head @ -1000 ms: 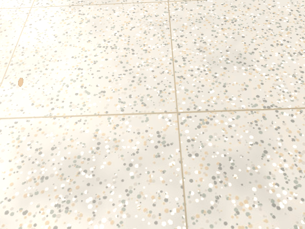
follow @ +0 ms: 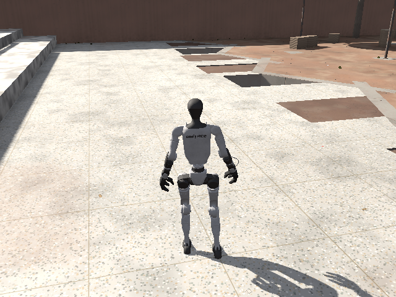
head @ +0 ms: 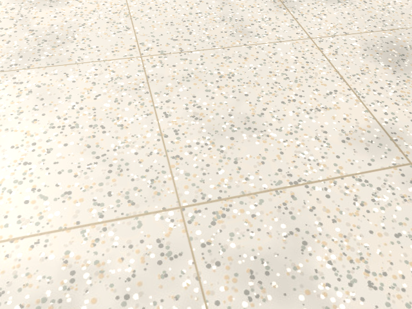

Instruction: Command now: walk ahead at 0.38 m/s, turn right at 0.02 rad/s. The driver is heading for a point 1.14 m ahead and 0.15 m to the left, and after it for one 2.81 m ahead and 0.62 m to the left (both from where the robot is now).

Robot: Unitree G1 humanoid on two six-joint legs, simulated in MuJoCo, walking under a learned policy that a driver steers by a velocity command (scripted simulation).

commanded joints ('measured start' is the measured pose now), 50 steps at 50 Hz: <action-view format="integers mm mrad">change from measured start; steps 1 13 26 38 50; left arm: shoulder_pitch -129 -352 29 -110 -61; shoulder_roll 109 21 159 130 209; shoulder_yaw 18 -4 36 23 43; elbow -153 -188 -94 -22 21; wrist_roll -33 -2 7 26 9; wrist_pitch -60 -72 -72 -104 -24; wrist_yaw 5 -38 -43 -28 9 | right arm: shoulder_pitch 210 195 221 -26 -31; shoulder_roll -187 -128 -126 -49 -111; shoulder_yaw -37 -2 0 -1 -33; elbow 3 -5 -47 -117 -231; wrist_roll -16 -12 23 -2 3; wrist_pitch -17 6 -10 25 25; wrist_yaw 3 -32 -22 -25 35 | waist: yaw -92 -97 105 5 -57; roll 230 108 -145 -9 -46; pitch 58 110 -283 62 -60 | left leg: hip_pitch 369 227 -434 -381 -141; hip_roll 418 188 13 155 -33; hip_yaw -753 -137 -199 -125 53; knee -409 -467 806 267 5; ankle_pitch -401 304 -228 360 152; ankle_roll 237 130 -6 -57 76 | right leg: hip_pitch -638 -494 535 14 317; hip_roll -7 -62 -353 -163 -229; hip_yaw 46 -98 601 -58 -235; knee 488 20 -358 -559 -98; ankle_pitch -107 506 1 445 1155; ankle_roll -37 17 -298 -206 -103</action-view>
